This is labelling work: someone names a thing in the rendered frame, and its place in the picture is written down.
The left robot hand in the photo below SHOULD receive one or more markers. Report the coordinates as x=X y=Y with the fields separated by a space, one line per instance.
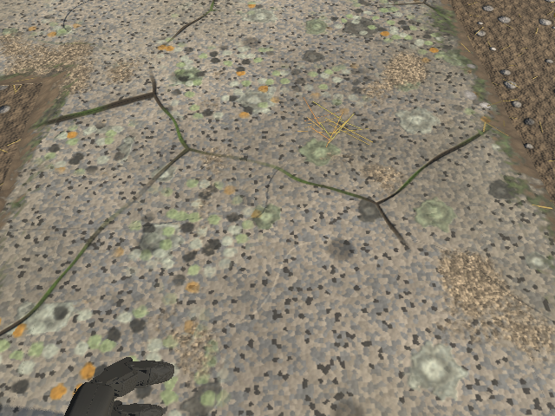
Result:
x=96 y=398

